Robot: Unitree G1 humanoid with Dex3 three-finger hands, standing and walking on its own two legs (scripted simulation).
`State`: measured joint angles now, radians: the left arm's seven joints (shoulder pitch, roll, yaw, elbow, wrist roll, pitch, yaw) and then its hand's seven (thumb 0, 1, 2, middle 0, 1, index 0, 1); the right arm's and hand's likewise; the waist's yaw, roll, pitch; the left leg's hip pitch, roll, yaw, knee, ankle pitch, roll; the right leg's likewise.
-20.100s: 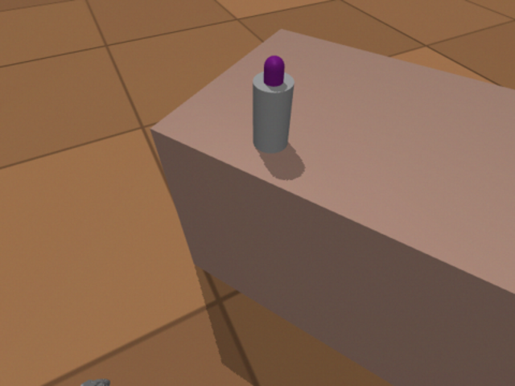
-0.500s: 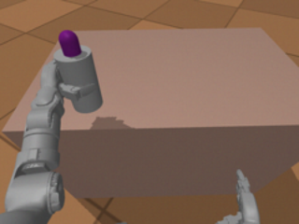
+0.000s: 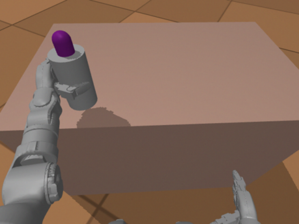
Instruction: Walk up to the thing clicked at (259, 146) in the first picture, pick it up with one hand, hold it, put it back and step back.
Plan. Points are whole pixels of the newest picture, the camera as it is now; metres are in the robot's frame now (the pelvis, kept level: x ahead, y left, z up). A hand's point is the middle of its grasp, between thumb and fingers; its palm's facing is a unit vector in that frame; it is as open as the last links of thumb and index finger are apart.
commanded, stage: lower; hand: left
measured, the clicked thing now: (73, 71) +0.46 +0.19 +0.17
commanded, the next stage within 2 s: loosen in 0.52 s
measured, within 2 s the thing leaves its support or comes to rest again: rests again in 0.54 s
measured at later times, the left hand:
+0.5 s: hand (78, 88) +0.47 +0.20 +0.09, palm faces +0.20 -0.98 +0.00, open 11.5 cm
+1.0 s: hand (78, 81) +0.49 +0.20 +0.11, palm faces +0.18 -0.98 +0.01, open 14.1 cm
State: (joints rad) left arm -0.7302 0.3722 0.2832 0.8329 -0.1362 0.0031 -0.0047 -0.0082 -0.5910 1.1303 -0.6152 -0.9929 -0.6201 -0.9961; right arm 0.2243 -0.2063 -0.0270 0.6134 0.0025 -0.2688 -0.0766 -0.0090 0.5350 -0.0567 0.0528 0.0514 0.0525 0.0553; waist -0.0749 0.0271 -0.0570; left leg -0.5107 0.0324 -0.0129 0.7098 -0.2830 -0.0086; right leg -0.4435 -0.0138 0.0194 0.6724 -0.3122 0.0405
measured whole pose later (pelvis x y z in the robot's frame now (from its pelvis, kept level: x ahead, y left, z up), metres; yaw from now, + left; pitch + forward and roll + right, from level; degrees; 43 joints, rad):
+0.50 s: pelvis +0.00 +0.00 -0.02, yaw -1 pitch +10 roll -2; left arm -0.73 0.40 0.34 0.95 -0.10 -0.19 -0.01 -0.01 -0.54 1.06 -0.62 -0.97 -0.62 -0.97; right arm 0.26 -0.21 -0.03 0.39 -0.02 -0.15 -0.05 -0.01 0.51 -0.06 0.05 0.05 0.05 0.06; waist -0.12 0.00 -0.08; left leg -0.69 0.05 -0.02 0.84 -0.33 -0.01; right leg -0.62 0.00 0.02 0.79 -0.36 0.04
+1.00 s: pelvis +0.01 +0.00 -0.02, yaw -1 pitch +13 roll -2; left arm -0.79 0.40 0.33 0.99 -0.10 -0.24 -0.03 -0.01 -0.58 0.43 -0.58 -0.56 -0.58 -0.55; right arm 0.32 -0.20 -0.03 0.32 -0.02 -0.07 -0.02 -0.01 0.51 -0.05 0.05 0.05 0.05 0.06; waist -0.10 0.01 -0.12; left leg -0.75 0.04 -0.02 0.89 -0.37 -0.01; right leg -0.67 0.00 0.02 0.84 -0.39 0.04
